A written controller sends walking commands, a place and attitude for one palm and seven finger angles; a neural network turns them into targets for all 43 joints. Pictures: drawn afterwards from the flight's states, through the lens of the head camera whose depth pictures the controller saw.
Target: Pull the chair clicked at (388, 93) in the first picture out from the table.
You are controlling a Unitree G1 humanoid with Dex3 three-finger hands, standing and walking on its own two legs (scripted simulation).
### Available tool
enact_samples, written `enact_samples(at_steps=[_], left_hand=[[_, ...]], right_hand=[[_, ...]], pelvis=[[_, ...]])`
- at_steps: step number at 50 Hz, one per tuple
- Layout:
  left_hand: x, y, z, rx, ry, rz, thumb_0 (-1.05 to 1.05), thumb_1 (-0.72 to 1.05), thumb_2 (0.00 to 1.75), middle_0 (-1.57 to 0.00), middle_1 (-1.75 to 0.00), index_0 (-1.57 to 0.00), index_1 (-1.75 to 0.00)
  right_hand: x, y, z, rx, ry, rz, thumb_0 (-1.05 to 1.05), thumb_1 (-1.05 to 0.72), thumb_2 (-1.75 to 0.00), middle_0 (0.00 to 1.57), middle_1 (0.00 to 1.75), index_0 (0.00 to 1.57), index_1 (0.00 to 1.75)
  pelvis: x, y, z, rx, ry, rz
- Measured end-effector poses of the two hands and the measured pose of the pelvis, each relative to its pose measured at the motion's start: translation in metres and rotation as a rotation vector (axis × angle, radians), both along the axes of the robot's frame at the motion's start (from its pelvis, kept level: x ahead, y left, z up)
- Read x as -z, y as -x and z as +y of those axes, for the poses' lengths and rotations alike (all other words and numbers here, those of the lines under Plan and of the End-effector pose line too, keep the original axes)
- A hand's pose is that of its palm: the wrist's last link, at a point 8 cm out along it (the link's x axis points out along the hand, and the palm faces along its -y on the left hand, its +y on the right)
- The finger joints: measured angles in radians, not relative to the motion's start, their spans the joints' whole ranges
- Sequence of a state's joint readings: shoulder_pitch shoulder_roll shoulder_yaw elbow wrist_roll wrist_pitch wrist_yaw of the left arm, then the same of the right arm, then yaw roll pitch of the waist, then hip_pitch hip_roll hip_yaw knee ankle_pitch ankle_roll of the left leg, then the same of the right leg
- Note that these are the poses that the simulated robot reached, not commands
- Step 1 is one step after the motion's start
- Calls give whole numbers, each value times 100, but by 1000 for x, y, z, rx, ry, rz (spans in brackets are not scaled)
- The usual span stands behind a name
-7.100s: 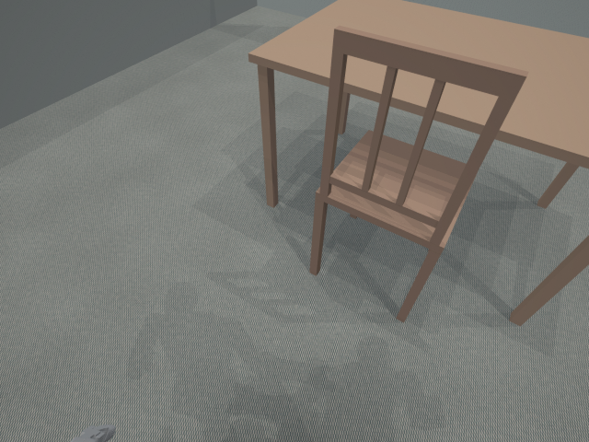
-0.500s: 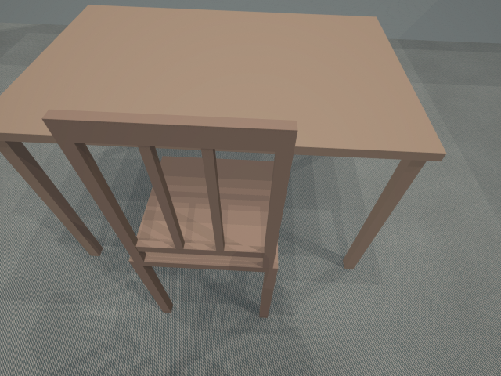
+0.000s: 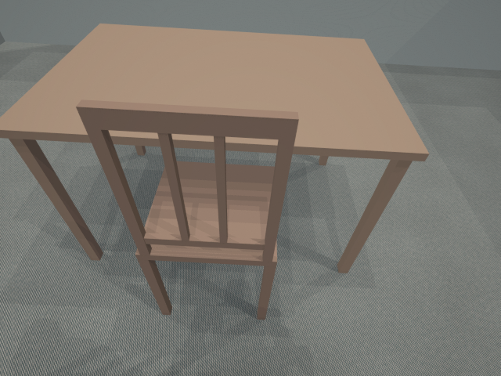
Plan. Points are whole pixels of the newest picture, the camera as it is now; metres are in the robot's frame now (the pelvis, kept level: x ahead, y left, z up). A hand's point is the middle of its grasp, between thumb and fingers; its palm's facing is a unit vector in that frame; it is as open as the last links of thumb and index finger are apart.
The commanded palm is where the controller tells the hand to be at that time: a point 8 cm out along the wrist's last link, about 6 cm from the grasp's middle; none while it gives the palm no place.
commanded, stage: come to a stop and stand still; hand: left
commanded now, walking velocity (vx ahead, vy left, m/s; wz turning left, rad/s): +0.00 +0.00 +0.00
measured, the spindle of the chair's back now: (176, 193) +0.49 +0.20 -0.04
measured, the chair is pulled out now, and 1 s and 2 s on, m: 0.00 0.00 0.00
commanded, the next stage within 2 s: look again from close up in 0.94 s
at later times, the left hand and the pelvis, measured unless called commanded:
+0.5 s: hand out of the picture -0.05 +0.18 -0.18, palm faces +0.02 -0.99 -0.15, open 7.4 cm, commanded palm none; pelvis -0.01 +0.03 +0.00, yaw +0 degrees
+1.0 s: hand out of the picture -0.01 +0.18 -0.18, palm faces +0.02 -0.99 -0.15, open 7.4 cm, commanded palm none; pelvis +0.00 +0.03 +0.00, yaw -1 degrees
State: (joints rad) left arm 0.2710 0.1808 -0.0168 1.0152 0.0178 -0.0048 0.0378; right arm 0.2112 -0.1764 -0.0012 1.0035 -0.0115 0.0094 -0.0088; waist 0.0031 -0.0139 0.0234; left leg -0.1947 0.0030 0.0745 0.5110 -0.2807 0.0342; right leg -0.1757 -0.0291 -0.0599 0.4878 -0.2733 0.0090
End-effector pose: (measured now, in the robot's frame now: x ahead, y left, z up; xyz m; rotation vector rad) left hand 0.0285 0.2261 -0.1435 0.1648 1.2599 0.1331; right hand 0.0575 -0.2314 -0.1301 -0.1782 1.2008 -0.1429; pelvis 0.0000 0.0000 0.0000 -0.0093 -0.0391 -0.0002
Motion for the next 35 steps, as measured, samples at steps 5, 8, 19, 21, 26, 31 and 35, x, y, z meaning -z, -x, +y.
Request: enact_samples(at_steps=[5, 8, 19, 21, 26, 31, 35], left_hand=[[0, 26, 7, -8, 7, 37, 0, 91, 90, -20, -30, -20, -30], [0, 42, 11, -20, 9, 71, 0, 91, 90, -20, -30, -20, -30], [2, 82, 12, -49, 29, 189, 0, 91, 90, -20, -30, -20, -30], [2, 84, 10, -50, 35, 198, 0, 91, 90, -20, -30, -20, -30], [4, 80, 4, -48, 52, 198, 0, 91, 90, -20, -30, -20, -30], [6, 69, 0, -45, 65, 175, 0, 91, 90, -20, -30, -20, -30], [7, 60, 0, -44, 69, 152, 0, 91, 90, -20, -30, -20, -30]], right_hand=[[1, 31, 8, 10, -4, 52, 0, -93, -89, 20, 30, 21, 30], [2, 52, 12, 19, -5, 103, 0, -93, -89, 20, 30, 21, 30], [6, 101, 34, 57, -33, 246, 0, -91, -89, 20, 30, 20, 30], [7, 102, 38, 61, -39, 251, 0, -91, -89, 20, 30, 20, 30], [9, 94, 47, 65, -52, 236, 0, -91, -89, 20, 30, 20, 30], [10, 80, 52, 61, -55, 204, 1, -91, -89, 20, 30, 20, 30], [9, 75, 50, 62, -44, 194, 1, -93, -89, 20, 30, 21, 30]], pelvis=[[-2, 10, 8, -4, -1, 12], [-2, 12, 12, -6, -1, 18], [-3, 11, 22, -5, -4, 21], [-3, 10, 24, -4, -4, 19], [-3, 7, 26, 2, -4, 15], [-3, 4, 28, 6, -4, 12], [-3, 2, 30, 8, -5, 10]])
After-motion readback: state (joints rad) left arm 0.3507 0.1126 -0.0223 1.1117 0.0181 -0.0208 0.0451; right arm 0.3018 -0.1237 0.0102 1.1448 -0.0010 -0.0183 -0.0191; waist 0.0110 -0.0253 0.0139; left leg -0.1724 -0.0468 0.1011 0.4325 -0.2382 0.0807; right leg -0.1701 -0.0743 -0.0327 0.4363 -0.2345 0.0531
